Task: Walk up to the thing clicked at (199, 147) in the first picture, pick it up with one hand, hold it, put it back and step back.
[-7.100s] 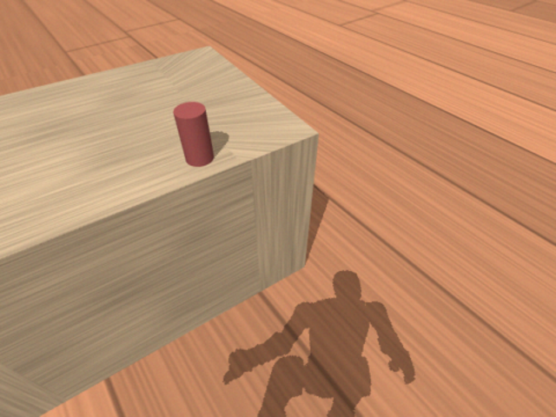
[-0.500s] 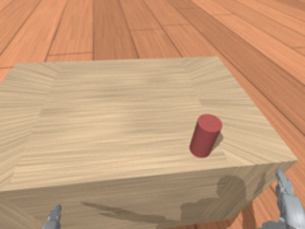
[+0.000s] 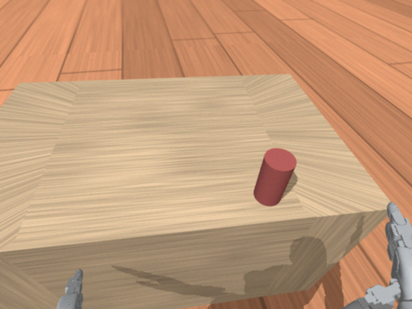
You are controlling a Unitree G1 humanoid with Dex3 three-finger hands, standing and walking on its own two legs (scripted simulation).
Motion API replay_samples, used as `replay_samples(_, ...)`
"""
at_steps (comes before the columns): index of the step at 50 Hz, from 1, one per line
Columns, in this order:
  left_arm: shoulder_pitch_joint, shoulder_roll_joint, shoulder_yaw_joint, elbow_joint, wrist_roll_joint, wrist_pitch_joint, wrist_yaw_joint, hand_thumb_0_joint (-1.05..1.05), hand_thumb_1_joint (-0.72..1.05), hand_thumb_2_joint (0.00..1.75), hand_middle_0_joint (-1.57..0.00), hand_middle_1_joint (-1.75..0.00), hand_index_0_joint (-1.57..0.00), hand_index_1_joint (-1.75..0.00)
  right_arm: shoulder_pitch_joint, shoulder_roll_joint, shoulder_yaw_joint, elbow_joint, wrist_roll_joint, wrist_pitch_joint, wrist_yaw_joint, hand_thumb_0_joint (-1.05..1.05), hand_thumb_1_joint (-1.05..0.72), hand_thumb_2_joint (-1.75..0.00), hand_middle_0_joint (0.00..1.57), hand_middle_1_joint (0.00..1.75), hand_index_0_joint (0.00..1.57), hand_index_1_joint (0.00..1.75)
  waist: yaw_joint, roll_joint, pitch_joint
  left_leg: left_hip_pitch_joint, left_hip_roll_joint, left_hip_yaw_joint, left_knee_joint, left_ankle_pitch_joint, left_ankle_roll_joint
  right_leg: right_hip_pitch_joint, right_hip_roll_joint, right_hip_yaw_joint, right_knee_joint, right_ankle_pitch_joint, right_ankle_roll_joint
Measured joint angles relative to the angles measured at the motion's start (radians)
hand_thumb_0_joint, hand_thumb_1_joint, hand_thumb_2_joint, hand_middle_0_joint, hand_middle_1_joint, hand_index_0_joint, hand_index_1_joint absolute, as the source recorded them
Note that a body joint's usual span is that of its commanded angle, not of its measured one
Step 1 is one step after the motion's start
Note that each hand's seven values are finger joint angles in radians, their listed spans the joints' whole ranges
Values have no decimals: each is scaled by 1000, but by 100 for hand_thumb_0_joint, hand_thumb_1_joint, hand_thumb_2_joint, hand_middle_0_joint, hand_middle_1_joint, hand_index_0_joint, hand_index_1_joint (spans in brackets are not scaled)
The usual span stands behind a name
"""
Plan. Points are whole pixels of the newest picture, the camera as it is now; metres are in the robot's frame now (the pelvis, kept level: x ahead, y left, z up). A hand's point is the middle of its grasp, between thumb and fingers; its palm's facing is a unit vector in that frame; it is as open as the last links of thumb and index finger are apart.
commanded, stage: rise first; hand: right
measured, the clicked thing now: (273, 178) +0.43 -0.18 -0.01
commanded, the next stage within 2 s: go down in 0.30 s
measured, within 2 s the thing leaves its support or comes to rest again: neither
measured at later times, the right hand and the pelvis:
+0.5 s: hand (369, 262) +0.19 -0.27 +0.06, palm faces +0.34 +0.85 -0.40, open 17.4 cm; pelvis +0.01 +0.00 +0.00, yaw +0 degrees
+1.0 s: hand (380, 213) +0.27 -0.32 +0.09, palm faces +0.26 +0.94 -0.21, open 17.6 cm; pelvis +0.00 +0.00 +0.00, yaw +0 degrees
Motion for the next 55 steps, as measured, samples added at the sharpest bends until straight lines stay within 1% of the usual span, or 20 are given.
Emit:
replay_samples(12,-8,12,24,37,0,-8,-4,-1,-54,7,-6,-5,-5,-6,27,-10,-26,-39,2,-33,6,-2,60,-4,5,6,6,6,-5,-5,4,-4,-3,3,1,-3,2,-5,-4,3,1,-3,3)
replay_samples(17,-20,9,21,47,1,-5,-3,-1,-54,8,-6,-5,-5,-6,36,-10,-27,-51,2,-43,6,-2,60,-4,5,6,6,6,-6,-8,4,-4,-3,6,0,-6,2,-6,-3,5,1,-5,3)
replay_samples(19,-19,5,14,37,0,-4,-3,-1,-54,8,-6,-6,-5,-6,37,-7,-23,-47,0,-45,9,-2,59,-4,5,6,6,6,-5,-8,2,-4,-2,6,0,-7,2,-5,-3,6,-1,-5,3)
replay_samples(20,-21,2,9,36,5,-4,-5,-1,-53,7,-6,-6,-5,-6,42,-2,-25,-48,-4,-49,11,-2,59,-5,5,6,6,6,-3,-7,-2,-8,-2,7,3,-9,2,-10,-3,6,2,-6,3)
replay_samples(23,-23,-8,14,32,10,-1,-10,-1,-53,7,-6,-6,-5,-6,41,7,-27,-39,-10,-59,15,-2,56,-5,5,6,6,6,-3,-4,-10,-11,-1,7,11,-15,1,-12,-2,7,6,-10,3)
replay_samples(26,-20,-10,15,25,15,3,-11,-1,-52,6,-6,-6,-6,-6,34,10,-38,-28,-13,-65,17,-2,53,-5,5,6,6,6,-2,0,-19,-13,0,9,18,-21,1,-14,-1,8,11,-15,3)
replay_samples(29,-22,-10,25,30,24,2,-14,-1,-51,5,-6,-6,-6,-5,23,17,-61,-17,-14,-85,25,-2,52,-5,5,6,6,6,3,5,-31,-19,1,10,28,-28,0,-21,-1,10,23,-22,2)
replay_samples(33,-38,5,31,59,24,7,-9,-1,-51,4,-6,-5,-6,-5,-8,9,-85,15,0,-92,50,-2,53,-5,5,6,6,6,7,9,-39,-29,0,7,40,-33,0,-31,-1,7,39,-30,2)
replay_samples(38,-57,8,10,79,18,16,1,-1,-52,4,-6,-5,-6,-5,-74,-11,-111,67,29,-92,99,-2,55,-5,4,6,6,6,14,16,-36,-45,-1,5,46,-30,-1,-50,-2,7,53,-32,1)
replay_samples(42,-70,2,-1,87,12,15,19,-1,-52,4,-6,-5,-6,-4,-176,-44,-143,150,66,-88,153,-2,57,-5,4,6,6,6,19,22,-34,-57,1,8,48,-26,-1,-66,0,10,60,-29,0)
replay_samples(45,-75,3,-18,87,3,9,39,-1,-52,4,-6,-5,-6,-4,-266,-81,-172,233,105,-75,209,-2,57,-5,4,6,5,6,26,27,-35,-64,2,9,48,-22,-2,-76,1,12,64,-28,-1)
replay_samples(49,-80,5,-51,105,-7,-4,62,-1,-52,4,-6,-5,-6,-4,-369,-133,-201,343,151,-48,299,-2,58,-4,4,5,5,5,34,33,-47,-80,3,4,48,-18,-4,-92,2,7,68,-27,-3)
replay_samples(52,-73,4,-71,109,-10,-13,74,-1,-52,4,-6,-5,-6,-4,-428,-165,-215,422,180,-29,364,-2,59,-4,4,5,5,5,42,32,-59,-92,3,0,48,-15,-5,-105,2,3,73,-29,-4)
replay_samples(55,-65,4,-79,110,-11,-22,80,-1,-52,4,-6,-5,-6,-4,-479,-191,-230,494,202,-13,414,-2,59,-4,4,5,5,5,47,31,-67,-104,2,-4,51,-14,-6,-117,2,-1,82,-32,-6)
